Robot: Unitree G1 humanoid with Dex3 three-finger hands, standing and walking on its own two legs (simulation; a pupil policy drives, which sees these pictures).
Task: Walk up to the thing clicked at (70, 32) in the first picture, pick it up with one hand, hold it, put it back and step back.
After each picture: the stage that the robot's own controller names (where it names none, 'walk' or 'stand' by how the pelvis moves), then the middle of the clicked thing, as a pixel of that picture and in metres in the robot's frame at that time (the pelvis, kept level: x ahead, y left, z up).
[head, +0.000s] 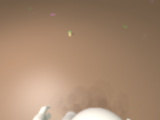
stand; (69, 33) +1.99 +0.58 -0.72
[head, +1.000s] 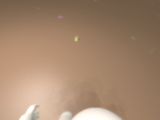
walk; (76, 38) +1.89 +0.28 -0.71
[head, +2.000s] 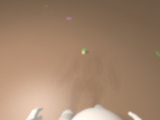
walk; (83, 51) +1.30 +0.08 -0.72
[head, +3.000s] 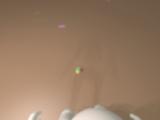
walk; (78, 70) +0.81 +0.14 -0.71
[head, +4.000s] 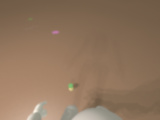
walk; (71, 87) +0.48 +0.24 -0.69
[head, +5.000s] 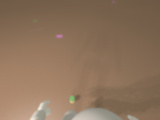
stand; (72, 99) +0.33 +0.18 -0.71
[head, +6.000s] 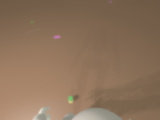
stand; (70, 99) +0.33 +0.20 -0.73
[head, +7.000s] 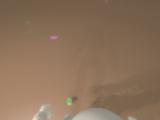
stand; (69, 101) +0.31 +0.22 -0.72
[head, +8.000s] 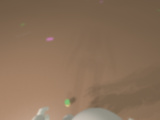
stand; (67, 102) +0.29 +0.24 -0.72
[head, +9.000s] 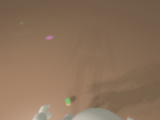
stand; (68, 101) +0.29 +0.24 -0.72
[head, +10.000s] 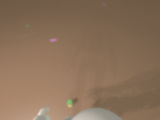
stand; (69, 103) +0.31 +0.21 -0.73
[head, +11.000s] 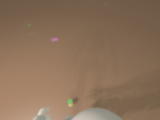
stand; (70, 102) +0.31 +0.21 -0.73
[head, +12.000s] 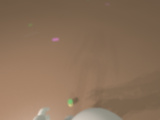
go down; (70, 102) +0.31 +0.21 -0.73
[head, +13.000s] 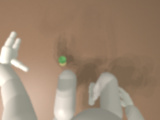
go down; (62, 61) +0.43 +0.20 -0.34
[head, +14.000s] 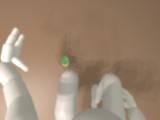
go down; (65, 61) +0.42 +0.20 -0.32
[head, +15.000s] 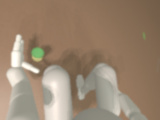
close in; (37, 55) +0.41 +0.24 -0.23
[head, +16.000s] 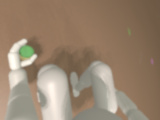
close; (26, 54) +0.41 +0.25 -0.23
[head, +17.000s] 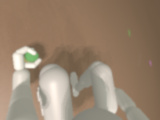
lift; (30, 57) +0.38 +0.24 -0.23
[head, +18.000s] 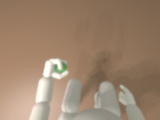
lift; (61, 70) +0.32 +0.19 -0.03
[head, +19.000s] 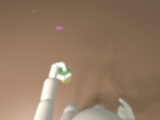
hold; (65, 74) +0.32 +0.17 +0.00
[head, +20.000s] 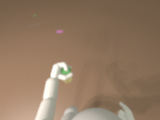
hold; (66, 74) +0.32 +0.17 +0.00
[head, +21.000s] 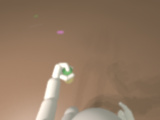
hold; (68, 75) +0.32 +0.16 +0.00
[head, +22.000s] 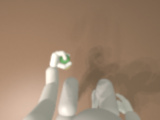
crouch; (65, 62) +0.40 +0.17 -0.09
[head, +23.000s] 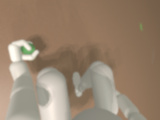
lower; (29, 52) +0.42 +0.24 -0.23
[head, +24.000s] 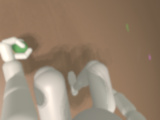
lower; (20, 50) +0.43 +0.26 -0.23
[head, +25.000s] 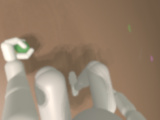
lower; (22, 50) +0.43 +0.26 -0.24
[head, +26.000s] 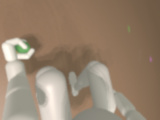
lower; (23, 50) +0.43 +0.26 -0.24
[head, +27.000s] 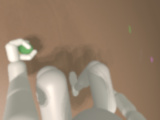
loosen; (25, 51) +0.42 +0.25 -0.24
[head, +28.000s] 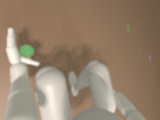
withdraw; (25, 53) +0.41 +0.24 -0.24
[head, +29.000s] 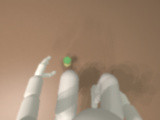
walk; (67, 61) +0.44 +0.18 -0.32
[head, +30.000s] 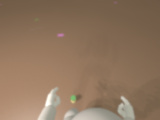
stand; (73, 99) +0.35 +0.15 -0.66
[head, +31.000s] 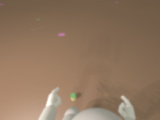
stand; (73, 96) +0.37 +0.16 -0.67
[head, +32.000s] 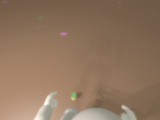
stand; (73, 96) +0.37 +0.16 -0.68
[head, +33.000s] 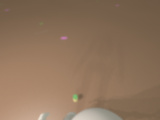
walk; (75, 98) +0.39 +0.16 -0.72
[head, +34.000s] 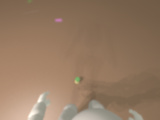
walk; (77, 80) +0.50 +0.09 -0.70
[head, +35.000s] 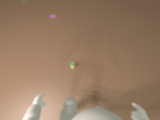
walk; (72, 65) +0.73 +0.24 -0.69
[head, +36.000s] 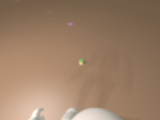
stand; (81, 61) +1.00 +0.18 -0.70
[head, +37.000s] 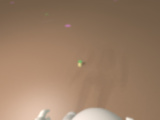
stand; (80, 63) +0.99 +0.18 -0.72
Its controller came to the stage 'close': yes
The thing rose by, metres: 0.71
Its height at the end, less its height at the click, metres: +0.00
